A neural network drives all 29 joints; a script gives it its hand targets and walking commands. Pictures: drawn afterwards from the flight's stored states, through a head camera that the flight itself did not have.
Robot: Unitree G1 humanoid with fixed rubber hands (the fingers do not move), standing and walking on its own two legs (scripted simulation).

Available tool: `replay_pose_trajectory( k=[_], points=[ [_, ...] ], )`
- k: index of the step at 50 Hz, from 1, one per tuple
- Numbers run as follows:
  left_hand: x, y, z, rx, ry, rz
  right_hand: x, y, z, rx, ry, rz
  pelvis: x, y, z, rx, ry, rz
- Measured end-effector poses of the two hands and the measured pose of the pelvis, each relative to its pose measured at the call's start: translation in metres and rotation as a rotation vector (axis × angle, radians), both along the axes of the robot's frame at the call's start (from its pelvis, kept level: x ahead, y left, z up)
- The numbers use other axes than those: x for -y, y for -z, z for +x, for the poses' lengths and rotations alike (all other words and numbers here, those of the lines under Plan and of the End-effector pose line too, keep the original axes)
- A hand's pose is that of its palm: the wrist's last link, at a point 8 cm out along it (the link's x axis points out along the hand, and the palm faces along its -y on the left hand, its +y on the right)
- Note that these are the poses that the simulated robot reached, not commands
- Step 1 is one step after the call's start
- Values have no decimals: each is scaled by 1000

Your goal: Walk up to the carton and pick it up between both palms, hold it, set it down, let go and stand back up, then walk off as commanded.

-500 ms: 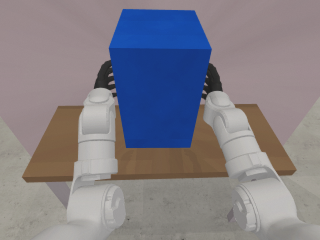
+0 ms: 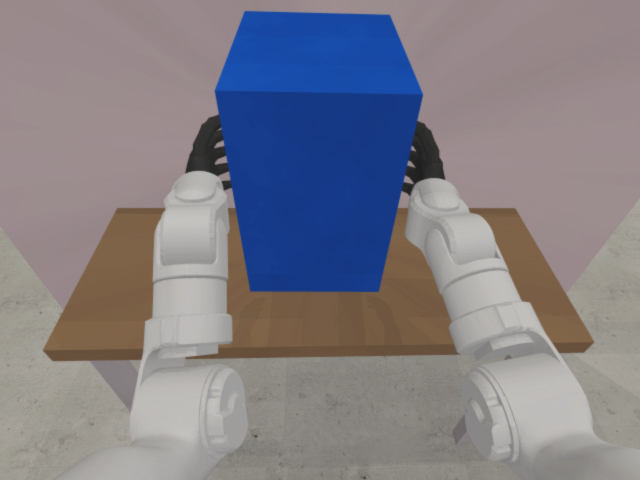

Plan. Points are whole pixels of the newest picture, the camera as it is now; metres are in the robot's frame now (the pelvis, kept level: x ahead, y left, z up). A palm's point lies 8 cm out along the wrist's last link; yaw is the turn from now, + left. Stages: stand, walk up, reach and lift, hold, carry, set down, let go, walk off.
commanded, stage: hold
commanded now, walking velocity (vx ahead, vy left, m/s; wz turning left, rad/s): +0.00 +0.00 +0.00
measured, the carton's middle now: (316, 160) +0.42 +0.01 +0.20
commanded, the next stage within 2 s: none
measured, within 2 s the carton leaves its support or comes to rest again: neither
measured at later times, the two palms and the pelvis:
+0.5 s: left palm (204, 182) +0.38 +0.14 +0.20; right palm (426, 187) +0.37 -0.12 +0.20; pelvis +0.00 +0.01 +0.00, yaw -1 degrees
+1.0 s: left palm (204, 182) +0.38 +0.14 +0.21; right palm (428, 188) +0.37 -0.12 +0.20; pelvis +0.00 +0.00 +0.00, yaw -1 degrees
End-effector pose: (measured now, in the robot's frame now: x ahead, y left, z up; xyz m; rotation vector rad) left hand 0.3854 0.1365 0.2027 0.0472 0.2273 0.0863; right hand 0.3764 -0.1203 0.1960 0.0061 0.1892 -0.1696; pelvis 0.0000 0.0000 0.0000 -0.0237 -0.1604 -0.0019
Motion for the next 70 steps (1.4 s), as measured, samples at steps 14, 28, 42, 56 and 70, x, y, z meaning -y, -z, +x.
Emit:
replay_pose_trajectory(
  k=[14, 28, 42, 56, 70],
  points=[
    [0, 1, -2, 1, 3, 1, 0, 2, -3, 2, 6, 14, -3, 0, 3, 11, 4, -3],
    [0, -2, -3, 5, 4, -3, 0, -1, -4, 7, 6, 8, -6, 0, 2, 10, 11, -3],
    [1, -3, -7, 12, 3, 2, 1, -3, -7, 14, 4, 5, -5, 0, 1, 21, 8, -3],
    [1, -3, -5, 4, 2, 5, 1, -3, -6, 7, 3, 7, -2, 0, -4, 7, 5, 2],
    [4, -1, -5, -3, -1, 2, 4, -1, -5, 1, 2, 14, 1, 0, -3, 7, 2, 2]
  ],
)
